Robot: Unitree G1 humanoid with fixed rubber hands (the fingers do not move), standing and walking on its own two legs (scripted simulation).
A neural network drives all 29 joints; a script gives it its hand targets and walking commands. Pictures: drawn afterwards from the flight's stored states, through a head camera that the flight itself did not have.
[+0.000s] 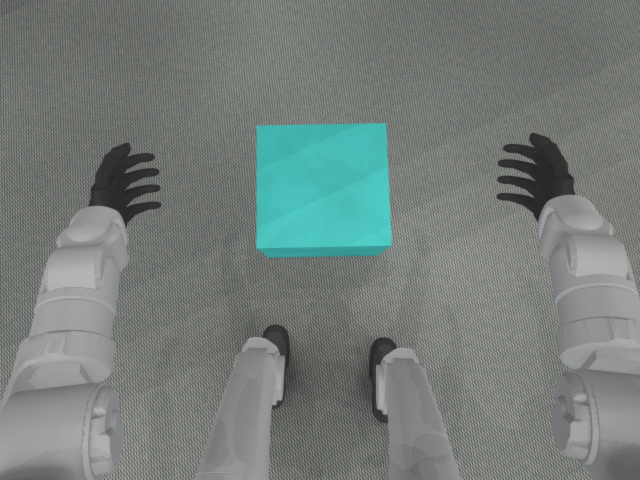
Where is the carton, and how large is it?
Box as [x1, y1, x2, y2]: [257, 123, 391, 257]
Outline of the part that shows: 385,123 258,125 257,248 268,257 377,255 390,246 391,239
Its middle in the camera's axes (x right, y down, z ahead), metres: +0.01 -0.12 +0.95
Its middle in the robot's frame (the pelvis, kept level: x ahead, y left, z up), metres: +0.56 +0.02 -0.57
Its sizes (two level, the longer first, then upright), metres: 0.291 0.278 0.205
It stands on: the floor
